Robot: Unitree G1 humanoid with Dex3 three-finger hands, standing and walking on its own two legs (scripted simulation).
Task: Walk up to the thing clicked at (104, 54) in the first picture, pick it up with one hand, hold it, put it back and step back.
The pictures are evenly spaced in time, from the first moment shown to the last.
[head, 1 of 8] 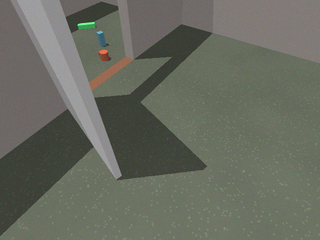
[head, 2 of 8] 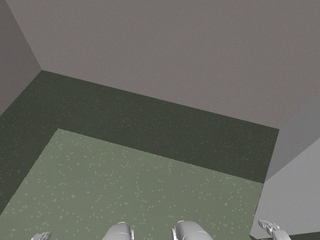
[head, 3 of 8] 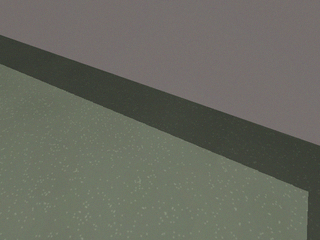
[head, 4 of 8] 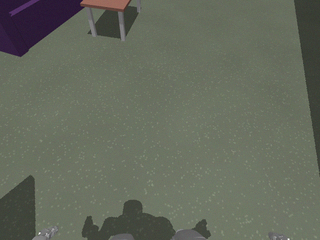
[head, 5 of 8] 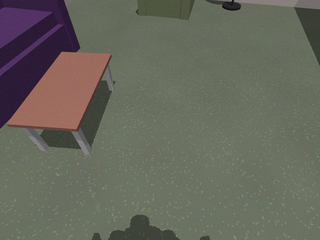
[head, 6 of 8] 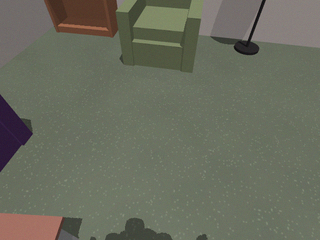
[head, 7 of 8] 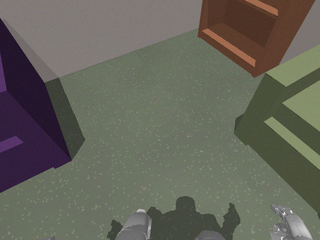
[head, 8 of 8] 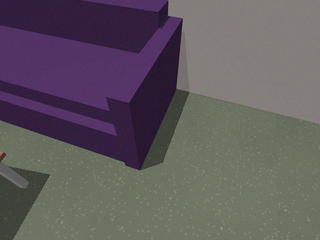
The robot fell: no
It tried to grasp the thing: no
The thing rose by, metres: 0.00
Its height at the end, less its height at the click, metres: +0.00
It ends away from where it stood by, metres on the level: 0.00
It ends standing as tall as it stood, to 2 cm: yes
